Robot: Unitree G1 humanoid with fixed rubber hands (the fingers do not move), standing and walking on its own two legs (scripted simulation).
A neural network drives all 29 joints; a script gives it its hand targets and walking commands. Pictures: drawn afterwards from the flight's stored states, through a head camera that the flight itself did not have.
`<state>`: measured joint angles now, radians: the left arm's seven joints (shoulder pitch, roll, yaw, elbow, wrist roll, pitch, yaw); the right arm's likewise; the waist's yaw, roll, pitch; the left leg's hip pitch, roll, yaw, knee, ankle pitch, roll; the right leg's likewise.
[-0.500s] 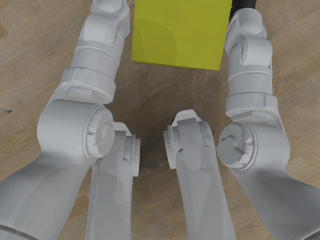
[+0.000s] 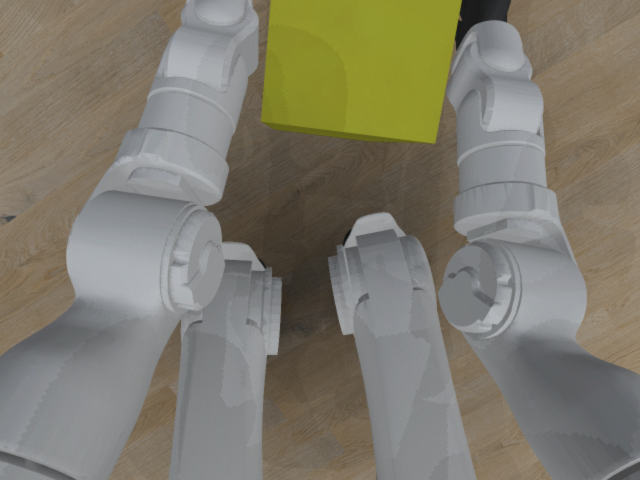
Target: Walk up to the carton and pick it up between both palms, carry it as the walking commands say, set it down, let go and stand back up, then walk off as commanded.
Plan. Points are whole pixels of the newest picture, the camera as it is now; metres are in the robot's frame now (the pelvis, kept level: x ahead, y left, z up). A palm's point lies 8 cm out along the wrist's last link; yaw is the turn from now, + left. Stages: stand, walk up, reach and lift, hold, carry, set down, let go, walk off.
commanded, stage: set down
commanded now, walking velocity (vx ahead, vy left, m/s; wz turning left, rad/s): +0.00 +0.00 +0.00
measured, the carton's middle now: (347, 10) +0.54 -0.11 -0.23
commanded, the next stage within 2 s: none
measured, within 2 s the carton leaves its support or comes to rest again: rests again in 0.10 s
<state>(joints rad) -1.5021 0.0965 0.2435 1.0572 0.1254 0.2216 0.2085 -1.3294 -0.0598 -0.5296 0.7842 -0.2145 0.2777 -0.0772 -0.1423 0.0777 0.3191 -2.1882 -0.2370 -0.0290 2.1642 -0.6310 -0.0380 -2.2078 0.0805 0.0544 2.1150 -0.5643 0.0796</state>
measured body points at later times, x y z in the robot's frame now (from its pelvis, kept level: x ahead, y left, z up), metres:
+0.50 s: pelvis +0.00 +0.00 -0.01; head +0.36 -0.04 +0.25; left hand +0.56 +0.01 -0.18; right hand +0.50 -0.22 -0.18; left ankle +0.09 +0.10 -0.36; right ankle +0.12 -0.13 -0.36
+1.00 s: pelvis +0.00 +0.00 -0.01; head +0.36 -0.03 +0.25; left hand +0.56 +0.01 -0.18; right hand +0.50 -0.22 -0.18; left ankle +0.09 +0.10 -0.36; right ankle +0.12 -0.13 -0.36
